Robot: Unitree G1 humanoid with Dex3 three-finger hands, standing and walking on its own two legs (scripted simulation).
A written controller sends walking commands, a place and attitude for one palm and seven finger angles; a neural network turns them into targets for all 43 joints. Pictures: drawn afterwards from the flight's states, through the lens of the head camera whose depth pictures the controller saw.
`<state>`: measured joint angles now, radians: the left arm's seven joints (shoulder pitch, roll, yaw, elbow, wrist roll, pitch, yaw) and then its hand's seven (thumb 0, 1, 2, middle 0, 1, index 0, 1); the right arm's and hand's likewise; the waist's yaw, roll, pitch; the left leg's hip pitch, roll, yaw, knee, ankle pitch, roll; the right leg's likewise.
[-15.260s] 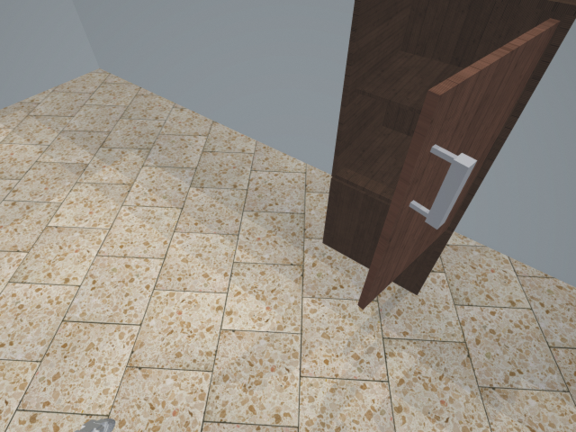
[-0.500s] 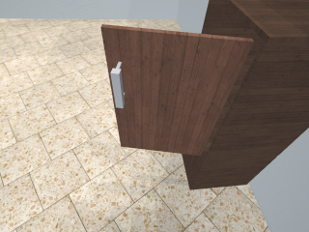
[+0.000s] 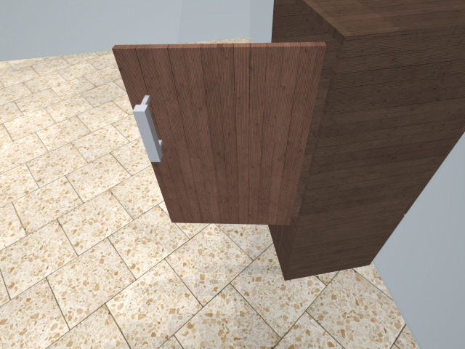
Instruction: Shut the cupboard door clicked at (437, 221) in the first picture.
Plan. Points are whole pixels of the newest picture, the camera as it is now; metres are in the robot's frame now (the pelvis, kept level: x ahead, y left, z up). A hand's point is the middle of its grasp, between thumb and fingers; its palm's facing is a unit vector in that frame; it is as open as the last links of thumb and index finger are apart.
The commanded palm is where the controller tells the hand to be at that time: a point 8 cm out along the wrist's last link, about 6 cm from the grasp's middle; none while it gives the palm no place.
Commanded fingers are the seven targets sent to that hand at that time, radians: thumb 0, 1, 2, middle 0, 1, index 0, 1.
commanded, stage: come to a stop and stand still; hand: left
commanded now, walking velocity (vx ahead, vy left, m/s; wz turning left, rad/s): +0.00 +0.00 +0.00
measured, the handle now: (151, 129) +0.54 +0.21 +0.09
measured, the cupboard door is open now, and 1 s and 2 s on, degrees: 78 78 78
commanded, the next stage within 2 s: look again from close up in 0.26 s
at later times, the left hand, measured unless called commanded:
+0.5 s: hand out of the picture +0.00 +0.17 -0.16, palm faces +0.00 -0.98 -0.20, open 7.4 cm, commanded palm none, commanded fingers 0.00 0.90 0.90 -0.20 -0.30 -0.20 -0.30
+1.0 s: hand out of the picture +0.03 +0.17 -0.16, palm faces +0.01 -0.98 -0.19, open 7.4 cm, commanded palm none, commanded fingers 0.00 0.90 0.90 -0.20 -0.30 -0.20 -0.30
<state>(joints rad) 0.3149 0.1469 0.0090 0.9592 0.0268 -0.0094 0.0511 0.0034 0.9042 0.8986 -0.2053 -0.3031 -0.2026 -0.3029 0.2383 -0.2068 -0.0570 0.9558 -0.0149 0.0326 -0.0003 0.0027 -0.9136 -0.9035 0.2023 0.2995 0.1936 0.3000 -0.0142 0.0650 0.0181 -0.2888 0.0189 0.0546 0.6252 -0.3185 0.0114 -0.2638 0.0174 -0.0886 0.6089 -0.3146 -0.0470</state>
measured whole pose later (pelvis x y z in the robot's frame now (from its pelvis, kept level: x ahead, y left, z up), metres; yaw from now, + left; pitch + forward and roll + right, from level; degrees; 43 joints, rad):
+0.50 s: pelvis +0.00 -0.01 +0.01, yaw -1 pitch +0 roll +0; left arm 0.31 0.16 -0.01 1.07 0.01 -0.01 0.03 0.00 0.91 0.90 -0.20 -0.30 -0.20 -0.30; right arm 0.38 -0.13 0.01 1.12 -0.02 -0.01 -0.01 0.00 -0.91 -0.90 0.20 0.30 0.19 0.30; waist -0.01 0.00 0.01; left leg -0.24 0.01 0.07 0.44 -0.20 0.01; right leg -0.23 0.02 -0.07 0.45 -0.22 -0.05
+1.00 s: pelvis +0.03 +0.00 +0.02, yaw -1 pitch +0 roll +0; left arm 0.28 0.16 -0.02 1.12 0.01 -0.02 0.04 0.00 0.91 0.90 -0.20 -0.30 -0.20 -0.30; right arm 0.24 -0.16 0.01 1.13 -0.01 -0.03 -0.03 0.01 -0.92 -0.90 0.20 0.30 0.20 0.30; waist 0.01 -0.01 0.02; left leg -0.17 -0.01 0.07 0.41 -0.24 0.03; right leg -0.16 0.01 -0.07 0.42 -0.26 -0.03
